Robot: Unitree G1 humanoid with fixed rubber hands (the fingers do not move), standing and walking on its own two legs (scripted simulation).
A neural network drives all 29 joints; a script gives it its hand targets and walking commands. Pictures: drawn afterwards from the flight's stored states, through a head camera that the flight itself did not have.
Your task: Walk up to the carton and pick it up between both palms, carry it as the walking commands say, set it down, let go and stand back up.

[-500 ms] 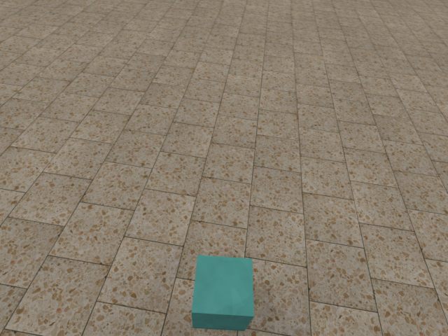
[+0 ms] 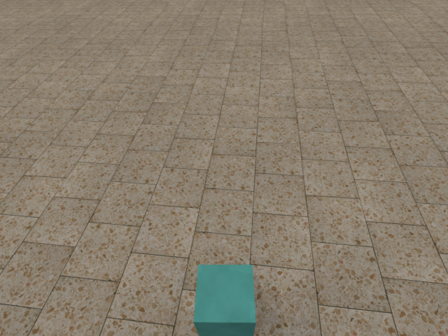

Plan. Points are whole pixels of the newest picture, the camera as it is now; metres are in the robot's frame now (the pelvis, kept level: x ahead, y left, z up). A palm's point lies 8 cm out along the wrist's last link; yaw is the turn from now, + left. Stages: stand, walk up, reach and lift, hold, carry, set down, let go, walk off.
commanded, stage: stand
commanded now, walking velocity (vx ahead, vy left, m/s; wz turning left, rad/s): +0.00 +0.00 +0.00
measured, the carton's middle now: (225, 302) +0.40 +0.03 -0.66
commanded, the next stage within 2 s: reach and lift in 0.16 s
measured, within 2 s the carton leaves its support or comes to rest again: neither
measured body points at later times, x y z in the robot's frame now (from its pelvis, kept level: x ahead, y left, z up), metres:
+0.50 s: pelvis -0.01 +0.01 -0.02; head +0.06 +0.01 +0.42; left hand +0.15 +0.23 -0.15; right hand +0.14 -0.21 -0.15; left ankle +0.01 +0.14 -0.75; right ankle -0.04 -0.11 -0.75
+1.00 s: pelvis -0.09 +0.02 -0.09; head +0.06 +0.02 +0.34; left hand +0.22 +0.23 -0.19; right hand +0.21 -0.20 -0.19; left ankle +0.01 +0.14 -0.75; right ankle -0.04 -0.11 -0.75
